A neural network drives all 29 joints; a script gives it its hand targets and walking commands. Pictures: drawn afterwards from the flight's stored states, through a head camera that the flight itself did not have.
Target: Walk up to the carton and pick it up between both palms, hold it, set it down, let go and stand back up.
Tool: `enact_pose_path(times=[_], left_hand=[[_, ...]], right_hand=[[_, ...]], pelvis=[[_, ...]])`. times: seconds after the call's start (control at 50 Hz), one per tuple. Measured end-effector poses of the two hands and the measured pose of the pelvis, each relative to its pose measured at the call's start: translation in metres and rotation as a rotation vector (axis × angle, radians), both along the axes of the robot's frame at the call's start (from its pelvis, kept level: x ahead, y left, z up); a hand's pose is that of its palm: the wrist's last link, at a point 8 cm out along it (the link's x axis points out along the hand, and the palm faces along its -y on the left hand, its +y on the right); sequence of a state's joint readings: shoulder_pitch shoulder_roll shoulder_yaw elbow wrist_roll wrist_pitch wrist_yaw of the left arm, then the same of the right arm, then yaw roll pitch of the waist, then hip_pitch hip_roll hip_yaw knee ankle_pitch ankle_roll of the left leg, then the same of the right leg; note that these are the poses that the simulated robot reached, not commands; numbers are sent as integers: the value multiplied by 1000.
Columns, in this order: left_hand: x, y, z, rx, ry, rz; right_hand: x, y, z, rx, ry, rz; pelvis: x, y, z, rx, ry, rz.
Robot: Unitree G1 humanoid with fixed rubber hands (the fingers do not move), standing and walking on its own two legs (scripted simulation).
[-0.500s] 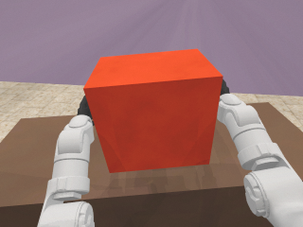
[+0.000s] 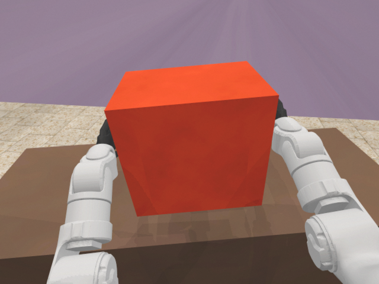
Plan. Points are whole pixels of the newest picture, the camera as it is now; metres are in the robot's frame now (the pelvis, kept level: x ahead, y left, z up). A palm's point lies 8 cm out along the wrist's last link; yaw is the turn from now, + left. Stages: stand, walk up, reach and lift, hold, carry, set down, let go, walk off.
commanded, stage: hold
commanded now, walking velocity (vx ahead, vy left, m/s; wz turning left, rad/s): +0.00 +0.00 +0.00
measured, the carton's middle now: (192, 137) +0.39 +0.00 +0.20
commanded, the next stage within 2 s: set down in 0.80 s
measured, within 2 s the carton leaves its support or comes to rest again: neither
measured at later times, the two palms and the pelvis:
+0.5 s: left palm (106, 149) +0.36 +0.18 +0.20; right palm (277, 123) +0.38 -0.18 +0.22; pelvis +0.00 +0.00 +0.00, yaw +0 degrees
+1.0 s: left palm (100, 146) +0.36 +0.19 +0.21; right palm (270, 118) +0.39 -0.17 +0.23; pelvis +0.00 +0.00 +0.00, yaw +0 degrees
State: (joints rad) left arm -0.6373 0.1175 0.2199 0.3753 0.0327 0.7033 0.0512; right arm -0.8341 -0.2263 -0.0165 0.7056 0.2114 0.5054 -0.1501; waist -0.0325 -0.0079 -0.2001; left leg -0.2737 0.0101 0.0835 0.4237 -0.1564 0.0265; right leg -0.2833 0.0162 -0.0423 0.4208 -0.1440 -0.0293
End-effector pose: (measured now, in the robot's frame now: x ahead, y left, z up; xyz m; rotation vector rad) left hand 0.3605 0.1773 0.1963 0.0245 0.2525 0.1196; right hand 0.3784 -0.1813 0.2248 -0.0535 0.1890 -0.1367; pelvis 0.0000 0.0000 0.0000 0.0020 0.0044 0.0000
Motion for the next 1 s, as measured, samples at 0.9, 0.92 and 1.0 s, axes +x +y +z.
enact_pose_path(times=[0.9, 0.92, 1.0], left_hand=[[0, 4, 2, -1, -12, 12], [-1, 5, 3, 0, -20, 16], [-1, 11, 10, -5, -65, 42]], right_hand=[[3, 4, 2, -2, -11, 12], [4, 5, 4, -1, -19, 17], [10, 12, 9, 23, -65, 36]], pelvis=[[1, -1, 0, 1, -1, 2], [2, -1, 0, 1, -2, 2], [4, -3, 1, 4, -3, 2]])
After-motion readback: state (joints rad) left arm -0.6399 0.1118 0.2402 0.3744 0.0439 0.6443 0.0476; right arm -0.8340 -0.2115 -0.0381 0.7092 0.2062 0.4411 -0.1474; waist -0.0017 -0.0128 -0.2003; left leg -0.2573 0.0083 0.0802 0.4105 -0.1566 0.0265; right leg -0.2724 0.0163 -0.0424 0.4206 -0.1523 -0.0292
